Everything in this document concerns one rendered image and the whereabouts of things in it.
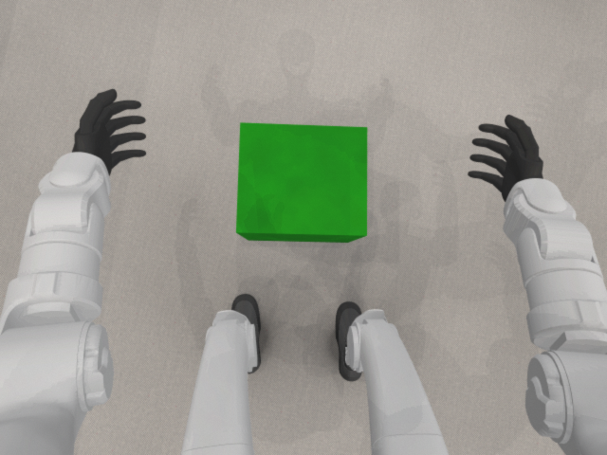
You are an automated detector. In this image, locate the robot left forearm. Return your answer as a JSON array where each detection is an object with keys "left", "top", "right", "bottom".
[{"left": 0, "top": 152, "right": 111, "bottom": 336}]

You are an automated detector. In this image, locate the right robot hand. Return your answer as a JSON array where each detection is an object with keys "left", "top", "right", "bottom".
[{"left": 468, "top": 115, "right": 543, "bottom": 201}]

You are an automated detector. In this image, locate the carton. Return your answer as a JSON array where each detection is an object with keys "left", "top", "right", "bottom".
[{"left": 236, "top": 122, "right": 367, "bottom": 243}]

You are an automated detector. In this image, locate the right robot upper arm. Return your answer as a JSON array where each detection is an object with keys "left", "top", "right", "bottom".
[{"left": 525, "top": 350, "right": 607, "bottom": 455}]

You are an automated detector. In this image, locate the robot right forearm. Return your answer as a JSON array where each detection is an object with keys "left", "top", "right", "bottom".
[{"left": 503, "top": 178, "right": 607, "bottom": 355}]

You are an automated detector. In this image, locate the robot left foot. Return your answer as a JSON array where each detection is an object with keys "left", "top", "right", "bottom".
[{"left": 231, "top": 294, "right": 261, "bottom": 373}]

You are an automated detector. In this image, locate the robot right shin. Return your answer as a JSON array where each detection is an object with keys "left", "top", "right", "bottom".
[{"left": 345, "top": 309, "right": 398, "bottom": 371}]

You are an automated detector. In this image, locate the left robot upper arm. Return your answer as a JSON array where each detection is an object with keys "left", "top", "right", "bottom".
[{"left": 0, "top": 321, "right": 114, "bottom": 455}]

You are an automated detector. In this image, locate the left robot hand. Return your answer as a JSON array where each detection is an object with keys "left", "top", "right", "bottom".
[{"left": 72, "top": 89, "right": 146, "bottom": 176}]

